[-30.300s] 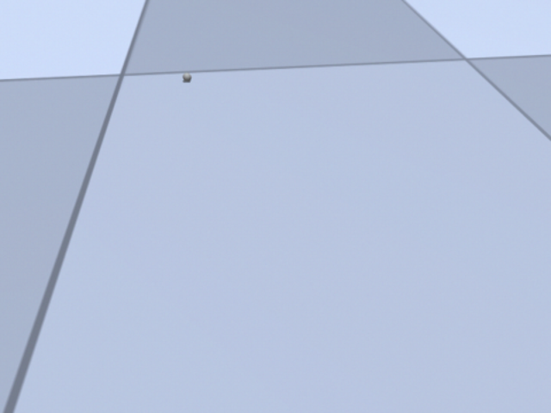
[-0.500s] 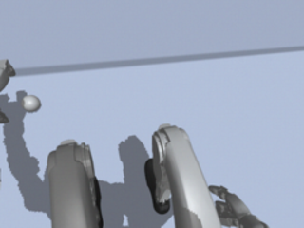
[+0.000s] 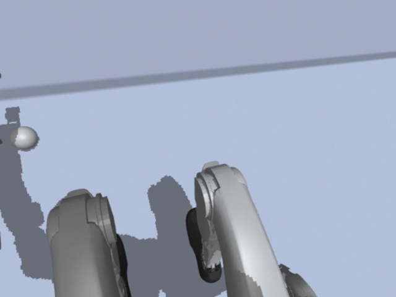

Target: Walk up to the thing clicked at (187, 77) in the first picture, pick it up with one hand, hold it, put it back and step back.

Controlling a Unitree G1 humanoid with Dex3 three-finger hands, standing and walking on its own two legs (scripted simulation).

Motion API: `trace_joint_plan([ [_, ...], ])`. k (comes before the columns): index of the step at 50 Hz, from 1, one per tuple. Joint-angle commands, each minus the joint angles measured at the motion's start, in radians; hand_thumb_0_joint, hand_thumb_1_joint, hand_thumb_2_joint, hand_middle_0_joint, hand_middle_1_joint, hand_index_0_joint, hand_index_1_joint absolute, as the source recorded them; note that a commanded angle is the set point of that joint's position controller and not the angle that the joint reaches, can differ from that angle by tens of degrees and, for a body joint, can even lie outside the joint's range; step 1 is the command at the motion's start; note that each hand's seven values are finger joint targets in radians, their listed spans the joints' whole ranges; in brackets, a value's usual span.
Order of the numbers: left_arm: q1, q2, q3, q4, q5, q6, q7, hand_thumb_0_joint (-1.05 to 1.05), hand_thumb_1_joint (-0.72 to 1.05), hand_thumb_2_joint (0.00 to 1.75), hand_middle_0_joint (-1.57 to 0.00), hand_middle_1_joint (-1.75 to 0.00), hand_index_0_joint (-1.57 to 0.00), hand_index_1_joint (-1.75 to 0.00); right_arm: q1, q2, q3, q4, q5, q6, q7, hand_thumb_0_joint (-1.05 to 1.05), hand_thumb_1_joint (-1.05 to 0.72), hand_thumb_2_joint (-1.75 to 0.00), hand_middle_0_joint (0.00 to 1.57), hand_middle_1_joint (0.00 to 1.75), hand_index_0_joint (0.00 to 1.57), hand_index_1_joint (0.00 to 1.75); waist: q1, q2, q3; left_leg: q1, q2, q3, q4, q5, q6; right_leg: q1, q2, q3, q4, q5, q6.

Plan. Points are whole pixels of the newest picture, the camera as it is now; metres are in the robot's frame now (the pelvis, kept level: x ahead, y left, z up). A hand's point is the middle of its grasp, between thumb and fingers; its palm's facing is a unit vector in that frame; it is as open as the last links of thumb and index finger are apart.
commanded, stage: home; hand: left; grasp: from above
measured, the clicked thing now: (24, 137) +0.48 +0.32 -0.31
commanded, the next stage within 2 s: none
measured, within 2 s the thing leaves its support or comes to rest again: neither
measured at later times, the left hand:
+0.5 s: hand out of the picture +0.29 +0.27 +0.07, palm faces -0.18 -0.73 -0.66, open 7.7 cm
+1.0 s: hand out of the picture +0.23 +0.22 +0.29, palm faces +0.20 -0.95 -0.23, open 7.4 cm
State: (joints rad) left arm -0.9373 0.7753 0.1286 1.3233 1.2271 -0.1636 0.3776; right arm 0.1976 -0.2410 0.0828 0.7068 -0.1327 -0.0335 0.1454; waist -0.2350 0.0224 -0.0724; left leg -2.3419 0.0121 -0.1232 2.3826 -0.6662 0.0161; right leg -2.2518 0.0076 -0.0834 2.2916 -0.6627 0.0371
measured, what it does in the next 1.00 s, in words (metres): rises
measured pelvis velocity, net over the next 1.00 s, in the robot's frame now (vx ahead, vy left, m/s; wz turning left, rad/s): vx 0.07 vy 0.00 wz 0.15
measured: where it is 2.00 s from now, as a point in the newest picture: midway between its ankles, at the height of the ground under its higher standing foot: (164, 272)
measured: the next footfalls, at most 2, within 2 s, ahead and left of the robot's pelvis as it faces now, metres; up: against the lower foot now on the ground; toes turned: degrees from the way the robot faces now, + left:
none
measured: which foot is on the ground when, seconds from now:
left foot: down 0.00-1.00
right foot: down 0.00-1.00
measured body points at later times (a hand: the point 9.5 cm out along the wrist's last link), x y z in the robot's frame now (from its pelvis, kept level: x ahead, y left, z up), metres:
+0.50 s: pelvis +0.00 +0.00 +0.18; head +0.15 +0.05 +0.60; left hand +0.30 +0.31 +0.11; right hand +0.22 -0.25 +0.08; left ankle +0.08 +0.12 -0.30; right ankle +0.10 -0.13 -0.30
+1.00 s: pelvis +0.07 +0.00 +0.35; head +0.11 +0.02 +0.80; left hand +0.22 +0.27 +0.31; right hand +0.24 -0.22 +0.27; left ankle +0.07 +0.12 -0.30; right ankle +0.10 -0.13 -0.30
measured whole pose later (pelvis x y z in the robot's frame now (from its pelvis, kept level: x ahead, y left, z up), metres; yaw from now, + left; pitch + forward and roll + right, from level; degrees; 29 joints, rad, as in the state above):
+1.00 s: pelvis +0.07 +0.00 +0.35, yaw +8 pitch +15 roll -4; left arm 0.39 0.23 0.06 -0.04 -0.06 0.44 0.08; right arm 0.29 -0.21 0.05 0.54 0.04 -0.15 -0.16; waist -0.07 0.05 -0.19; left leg -0.91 0.03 -0.06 1.16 -0.52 0.00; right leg -0.85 0.00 -0.06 1.09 -0.51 0.01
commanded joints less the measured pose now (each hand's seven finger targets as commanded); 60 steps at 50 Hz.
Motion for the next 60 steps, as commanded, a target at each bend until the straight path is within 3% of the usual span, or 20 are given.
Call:
trace_joint_plan([
  [1, -0.162, 0.245, 0.026, -0.274, -0.149, 0.061, -0.070, 0.00, 0.03, 0.91, -0.22, -0.60, -0.20, -0.62, 0.221, -0.279, -0.139, -0.038, 0.044, 0.000, -0.010, 0.00, -0.89, -0.90, 0.20, 0.30, 0.20, 0.30, 0.079, 0.291, -0.851, 0.684, -0.017, 0.092, -0.345, 0.246, 0.017, 0.479, 0.031, -0.043, -0.307, 0.263, -0.071],
  [3, -0.056, 0.227, 0.039, -0.409, -0.220, 0.080, -0.130, 0.00, 0.19, 0.94, -0.22, -0.57, -0.20, -0.58, 0.218, -0.270, -0.154, -0.070, 0.068, 0.014, -0.012, 0.00, -0.89, -0.90, 0.20, 0.30, 0.20, 0.30, 0.107, 0.260, -0.898, 0.690, -0.019, 0.097, -0.388, 0.242, 0.021, 0.575, 0.032, -0.028, -0.351, 0.266, -0.067],
  [5, 0.110, 0.114, 0.002, -0.451, -0.310, 0.105, -0.194, 0.00, 0.35, 0.92, -0.21, -0.50, -0.20, -0.51, 0.191, -0.259, -0.159, -0.089, 0.086, 0.022, -0.017, 0.00, -0.89, -0.90, 0.20, 0.30, 0.20, 0.30, 0.102, 0.158, -0.809, 0.656, -0.017, 0.091, -0.436, 0.201, 0.028, 0.611, 0.034, -0.026, -0.406, 0.240, -0.061],
  [6, 0.136, 0.069, -0.019, -0.510, -0.363, 0.114, -0.225, 0.00, 0.40, 0.90, -0.21, -0.46, -0.20, -0.47, 0.175, -0.255, -0.156, -0.088, 0.093, 0.024, -0.024, 0.00, -0.90, -0.90, 0.20, 0.30, 0.20, 0.30, 0.090, 0.118, -0.746, 0.631, -0.016, 0.091, -0.449, 0.190, 0.032, 0.614, 0.035, -0.021, -0.437, 0.238, -0.060],
  [8, 0.168, 0.087, 0.024, -0.656, -0.452, 0.129, -0.267, 0.00, 0.51, 0.83, -0.19, -0.37, -0.19, -0.37, 0.156, -0.259, -0.162, -0.104, 0.107, 0.027, -0.045, 0.00, -0.90, -0.90, 0.20, 0.30, 0.20, 0.30, 0.105, 0.087, -0.728, 0.645, -0.017, 0.079, -0.482, 0.170, 0.032, 0.642, 0.030, -0.011, -0.481, 0.221, -0.065],
  [12, 0.343, -0.010, -0.002, -0.823, -0.582, 0.151, -0.331, 0.00, 0.78, 0.84, -0.19, -0.28, -0.19, -0.28, 0.098, -0.232, -0.169, -0.139, 0.125, 0.019, -0.072, 0.00, -0.90, -0.90, 0.20, 0.30, 0.20, 0.30, 0.129, 0.041, -0.674, 0.722, -0.007, 0.068, -0.572, 0.133, 0.029, 0.705, 0.024, 0.004, -0.563, 0.179, -0.065],
  [14, 0.374, -0.017, 0.015, -0.954, -0.636, 0.153, -0.336, 0.00, 0.89, 0.90, -0.20, -0.30, -0.20, -0.30, 0.066, -0.214, -0.178, -0.165, 0.137, 0.011, -0.086, 0.00, -0.90, -0.90, 0.20, 0.30, 0.20, 0.30, 0.157, 0.107, -0.707, 0.818, 0.001, 0.058, -0.643, 0.106, 0.022, 0.727, 0.019, 0.015, -0.593, 0.161, -0.065],
  [17, 0.456, -0.071, 0.000, -1.051, -0.692, 0.173, -0.328, 0.00, 0.90, 0.90, -0.20, -0.30, -0.20, -0.30, 0.027, -0.208, -0.174, -0.185, 0.149, 0.000, -0.105, 0.00, -0.90, -0.90, 0.20, 0.30, 0.20, 0.30, 0.166, 0.156, -0.669, 0.915, 0.011, 0.036, -0.742, 0.068, 0.011, 0.743, 0.016, 0.014, -0.635, 0.141, -0.065],
  [19, 0.512, -0.089, 0.013, -1.083, -0.726, 0.200, -0.318, 0.00, 0.90, 0.90, -0.20, -0.30, -0.20, -0.30, 0.000, -0.209, -0.170, -0.190, 0.157, -0.009, -0.121, 0.00, -0.90, -0.90, 0.20, 0.30, 0.20, 0.30, 0.171, 0.181, -0.618, 0.982, 0.015, 0.004, -0.821, 0.023, 0.003, 0.743, 0.012, 0.012, -0.665, 0.115, -0.064],
  [20, 0.540, -0.126, -0.006, -1.107, -0.748, 0.215, -0.317, 0.00, 0.90, 0.90, -0.20, -0.30, -0.20, -0.30, -0.013, -0.208, -0.169, -0.193, 0.159, -0.016, -0.128, 0.00, -0.90, -0.90, 0.20, 0.30, 0.20, 0.30, 0.167, 0.194, -0.594, 1.017, 0.017, -0.010, -0.860, 0.000, -0.001, 0.745, 0.010, 0.012, -0.681, 0.105, -0.063],
  [23, 0.612, -0.157, -0.005, -1.194, -0.821, 0.264, -0.310, 0.00, 0.90, 0.90, -0.20, -0.30, -0.20, -0.30, -0.046, -0.204, -0.165, -0.215, 0.169, -0.040, -0.151, 0.00, -0.90, -0.90, 0.20, 0.30, 0.20, 0.30, 0.173, 0.191, -0.604, 1.124, 0.018, -0.028, -0.939, -0.027, -0.004, 0.810, 0.012, 0.015, -0.748, 0.095, -0.060],
  [25, 0.708, -0.227, -0.045, -1.221, -0.888, 0.300, -0.311, 0.00, 0.90, 0.90, -0.20, -0.30, -0.20, -0.30, -0.063, -0.188, -0.157, -0.229, 0.171, -0.056, -0.166, 0.00, -0.90, -0.90, 0.20, 0.30, 0.20, 0.30, 0.149, 0.144, -0.550, 1.139, 0.012, -0.012, -0.972, -0.033, 0.000, 0.865, 0.012, 0.023, -0.823, 0.080, -0.056],
  [27, 0.759, -0.230, -0.039, -1.254, -0.943, 0.333, -0.307, 0.00, 0.90, 0.90, -0.20, -0.30, -0.20, -0.30, -0.078, -0.180, -0.148, -0.241, 0.176, -0.071, -0.180, 0.00, -0.90, -0.90, 0.20, 0.30, 0.20, 0.30, 0.148, 0.123, -0.514, 1.167, 0.006, -0.004, -1.015, -0.052, 0.004, 0.931, 0.011, 0.039, -0.895, 0.057, -0.055],
  [33, 0.912, -0.279, -0.031, -1.357, -1.101, 0.409, -0.291, 0.00, 0.90, 0.90, -0.20, -0.30, -0.20, -0.30, -0.068, -0.142, -0.127, -0.266, 0.178, -0.111, -0.221, 0.00, -0.90, -0.90, 0.20, 0.30, 0.20, 0.30, 0.140, 0.104, -0.438, 1.296, -0.001, 0.024, -1.131, 0.033, 0.005, 1.122, 0.009, 0.057, -1.062, 0.101, -0.053],
  [39, 1.088, -0.356, -0.025, -1.406, -1.187, 0.474, -0.280, 0.00, 0.90, 0.90, -0.20, -0.30, -0.20, -0.30, -0.022, -0.109, -0.098, -0.280, 0.179, -0.138, -0.266, 0.00, -0.90, -0.90, 0.20, 0.30, 0.20, 0.30, 0.151, 0.082, -0.396, 1.452, -0.002, 0.032, -1.256, 0.211, -0.001, 1.318, 0.010, 0.054, -1.194, 0.239, -0.055],
  [43, 1.196, -0.404, -0.015, -1.475, -1.251, 0.521, -0.285, 0.00, 0.90, 0.90, -0.20, -0.30, -0.20, -0.30, 0.010, -0.101, -0.087, -0.300, 0.176, -0.159, -0.298, 0.00, -0.90, -0.90, 0.20, 0.30, 0.20, 0.30, 0.161, 0.080, -0.345, 1.554, -0.001, 0.028, -1.359, 0.255, -0.007, 1.428, 0.012, 0.043, -1.288, 0.280, -0.050],
  [47, 1.310, -0.431, -0.011, -1.548, -1.289, 0.560, -0.295, 0.00, 0.90, 0.90, -0.20, -0.30, -0.20, -0.30, 0.040, -0.092, -0.081, -0.322, 0.172, -0.178, -0.322, 0.00, -0.90, -0.90, 0.20, 0.30, 0.20, 0.30, 0.175, 0.073, -0.297, 1.637, -0.003, 0.046, -1.432, 0.336, -0.009, 1.531, 0.018, 0.030, -1.373, 0.348, -0.048],
  [50, 1.368, -0.445, -0.022, -1.623, -1.303, 0.581, -0.303, 0.00, 0.90, 0.90, -0.20, -0.30, -0.20, -0.30, 0.051, -0.085, -0.079, -0.343, 0.171, -0.191, -0.336, 0.00, -0.90, -0.90, 0.20, 0.30, 0.20, 0.30, 0.179, 0.069, -0.269, 1.688, -0.008, 0.063, -1.467, 0.402, -0.009, 1.587, 0.022, 0.023, -1.427, 0.400, -0.047],
  [55, 1.456, -0.465, -0.034, -1.638, -1.294, 0.592, -0.324, 0.00, 0.90, 0.90, -0.20, -0.30, -0.20, -0.30, 0.061, -0.082, -0.087, -0.350, 0.158, -0.214, -0.345, 0.00, -0.90, -0.90, 0.20, 0.30, 0.20, 0.30, 0.183, 0.033, -0.195, 1.713, -0.011, 0.068, -1.508, 0.419, -0.004, 1.621, 0.025, 0.012, -1.476, 0.407, -0.047],
  [60, 1.451, -0.468, -0.043, -1.648, -1.289, 0.588, -0.346, 0.00, 0.90, 0.90, -0.20, -0.30, -0.20, -0.30, 0.054, -0.093, -0.097, -0.351, 0.149, -0.234, -0.344, 0.00, -0.90, -0.90, 0.20, 0.30, 0.20, 0.30, 0.176, -0.007, -0.158, 1.728, -0.015, 0.081, -1.521, 0.421, 0.001, 1.641, 0.022, 0.008, -1.501, 0.409, -0.038],
])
